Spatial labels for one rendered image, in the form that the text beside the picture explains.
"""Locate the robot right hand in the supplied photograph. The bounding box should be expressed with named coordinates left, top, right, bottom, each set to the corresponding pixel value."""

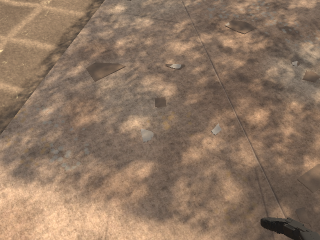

left=260, top=217, right=320, bottom=240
